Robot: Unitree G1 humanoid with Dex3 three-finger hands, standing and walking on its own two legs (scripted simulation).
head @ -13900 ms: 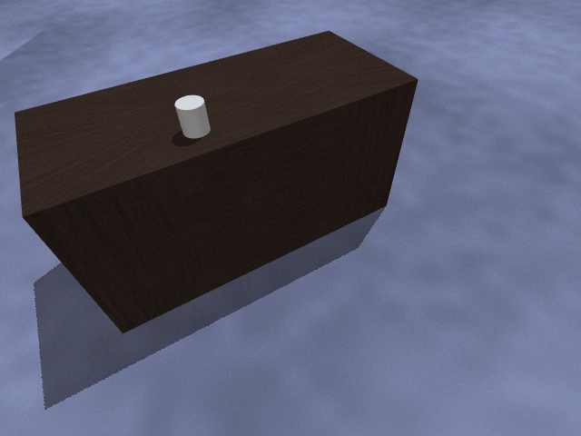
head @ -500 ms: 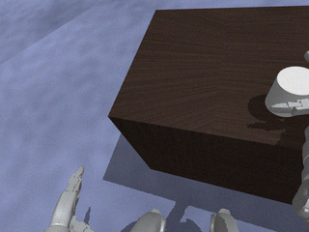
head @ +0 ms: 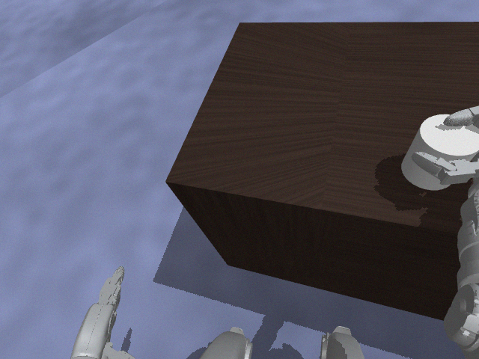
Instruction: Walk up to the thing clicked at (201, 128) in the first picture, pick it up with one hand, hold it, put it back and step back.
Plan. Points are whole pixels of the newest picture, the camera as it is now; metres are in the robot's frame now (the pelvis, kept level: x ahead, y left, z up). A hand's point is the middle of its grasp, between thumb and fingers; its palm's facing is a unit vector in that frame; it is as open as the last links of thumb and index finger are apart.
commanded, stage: settle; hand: right
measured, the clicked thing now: (438, 153) +0.48 -0.24 +0.02
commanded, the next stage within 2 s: lift in 0.78 s
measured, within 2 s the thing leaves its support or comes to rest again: leaves its support in 0.18 s
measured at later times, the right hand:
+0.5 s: hand (467, 127) +0.48 -0.25 +0.08, palm faces +0.29 +0.96 -0.01, open 7.1 cm
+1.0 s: hand (468, 113) +0.48 -0.24 +0.11, palm faces +0.28 +0.96 +0.01, open 7.2 cm
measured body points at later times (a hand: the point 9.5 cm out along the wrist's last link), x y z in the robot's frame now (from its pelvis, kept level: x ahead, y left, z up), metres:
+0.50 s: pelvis +0.01 +0.00 +0.02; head +0.11 -0.04 +0.46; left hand +0.16 +0.27 +0.00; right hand +0.46 -0.30 +0.09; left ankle -0.01 +0.15 -0.65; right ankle +0.05 -0.12 -0.65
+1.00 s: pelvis +0.02 +0.00 +0.04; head +0.10 -0.03 +0.48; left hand +0.17 +0.26 +0.01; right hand +0.46 -0.29 +0.11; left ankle -0.01 +0.15 -0.65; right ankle +0.05 -0.12 -0.65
